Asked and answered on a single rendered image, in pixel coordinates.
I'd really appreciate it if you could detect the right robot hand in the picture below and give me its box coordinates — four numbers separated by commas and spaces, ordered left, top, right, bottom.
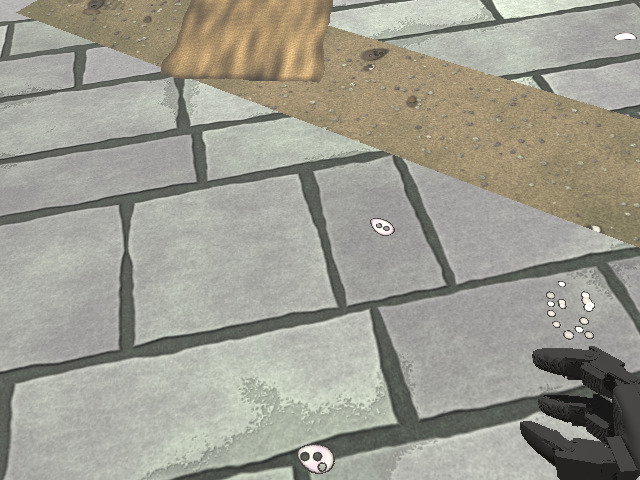
520, 346, 640, 480

